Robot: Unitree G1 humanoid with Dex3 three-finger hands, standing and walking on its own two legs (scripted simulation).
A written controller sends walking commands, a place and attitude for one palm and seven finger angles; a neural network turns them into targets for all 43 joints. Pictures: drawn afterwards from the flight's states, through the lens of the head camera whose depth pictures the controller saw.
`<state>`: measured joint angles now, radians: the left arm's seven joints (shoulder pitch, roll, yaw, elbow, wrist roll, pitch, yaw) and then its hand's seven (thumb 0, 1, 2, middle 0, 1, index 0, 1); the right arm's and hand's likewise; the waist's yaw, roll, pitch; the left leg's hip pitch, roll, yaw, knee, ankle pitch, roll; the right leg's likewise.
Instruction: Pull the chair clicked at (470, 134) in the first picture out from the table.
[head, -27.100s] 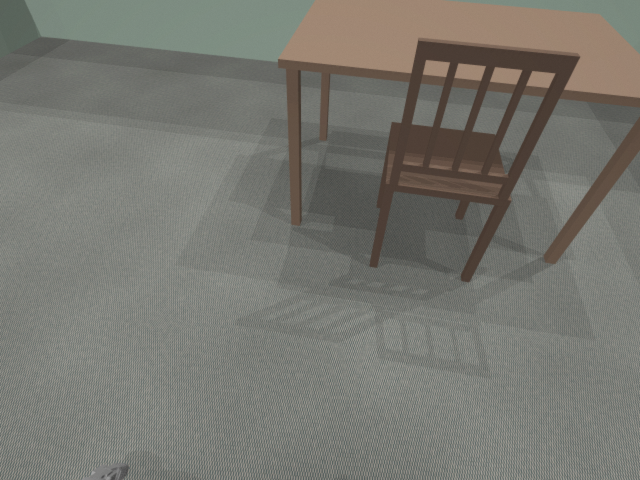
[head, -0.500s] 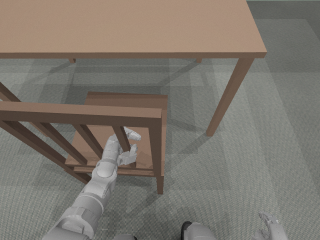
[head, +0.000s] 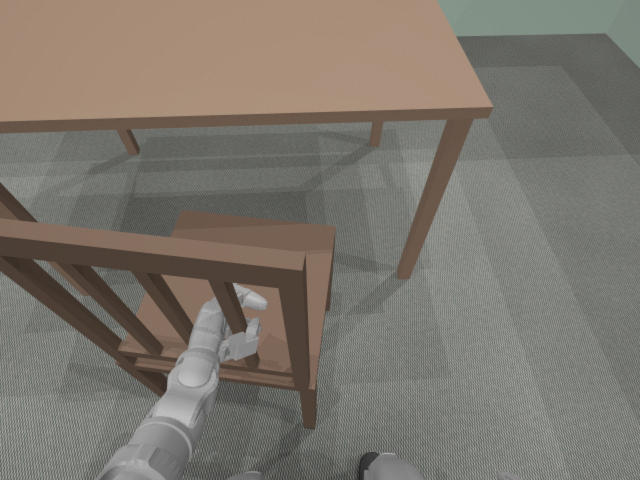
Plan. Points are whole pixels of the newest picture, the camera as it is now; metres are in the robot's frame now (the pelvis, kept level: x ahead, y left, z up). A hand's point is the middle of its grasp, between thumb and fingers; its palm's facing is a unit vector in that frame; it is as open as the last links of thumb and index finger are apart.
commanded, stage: step backward, pulling the chair out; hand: left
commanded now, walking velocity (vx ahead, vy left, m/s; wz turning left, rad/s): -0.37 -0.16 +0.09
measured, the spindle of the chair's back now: (179, 320) +0.34 +0.22 -0.08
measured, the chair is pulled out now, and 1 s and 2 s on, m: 0.27 0.35 0.55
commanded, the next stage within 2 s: stop walking, hand still on the chair in 1.58 s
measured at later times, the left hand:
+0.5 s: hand (245, 366) +0.27 +0.11 -0.07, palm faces -0.04 -0.99 -0.13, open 5.1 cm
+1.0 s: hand (242, 400) +0.22 +0.11 -0.06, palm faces -0.06 -0.99 -0.13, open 5.1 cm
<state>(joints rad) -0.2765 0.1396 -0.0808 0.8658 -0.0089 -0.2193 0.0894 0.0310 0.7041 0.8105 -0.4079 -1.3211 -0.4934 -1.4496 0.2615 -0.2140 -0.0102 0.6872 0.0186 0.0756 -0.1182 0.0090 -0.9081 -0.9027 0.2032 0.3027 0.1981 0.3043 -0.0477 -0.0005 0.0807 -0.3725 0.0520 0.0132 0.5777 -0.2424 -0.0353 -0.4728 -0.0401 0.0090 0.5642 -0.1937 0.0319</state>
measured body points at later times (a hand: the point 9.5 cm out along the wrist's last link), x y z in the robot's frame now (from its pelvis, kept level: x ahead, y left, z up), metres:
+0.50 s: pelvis -0.04 +0.00 +0.01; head +0.04 +0.01 +0.45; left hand +0.27 +0.16 -0.05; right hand +0.08 -0.25 -0.12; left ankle -0.09 +0.12 -0.73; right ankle +0.00 -0.12 -0.70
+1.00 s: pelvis -0.10 +0.00 +0.00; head -0.01 +0.01 +0.44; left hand +0.22 +0.16 -0.05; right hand +0.04 -0.26 -0.11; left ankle -0.10 +0.15 -0.73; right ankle -0.04 -0.13 -0.72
